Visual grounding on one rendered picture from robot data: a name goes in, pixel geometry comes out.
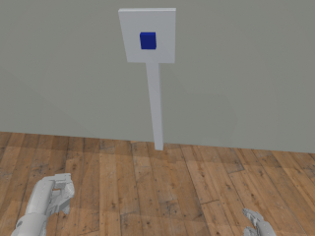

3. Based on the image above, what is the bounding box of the panel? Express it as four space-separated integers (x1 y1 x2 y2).
118 8 176 150

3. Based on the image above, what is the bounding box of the button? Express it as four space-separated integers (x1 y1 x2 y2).
140 32 157 50

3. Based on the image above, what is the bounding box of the right robot hand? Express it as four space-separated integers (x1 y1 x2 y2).
242 208 277 236

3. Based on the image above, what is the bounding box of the left robot hand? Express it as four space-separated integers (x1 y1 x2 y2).
25 173 75 218

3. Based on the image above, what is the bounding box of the left robot forearm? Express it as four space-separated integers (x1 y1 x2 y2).
11 213 48 236

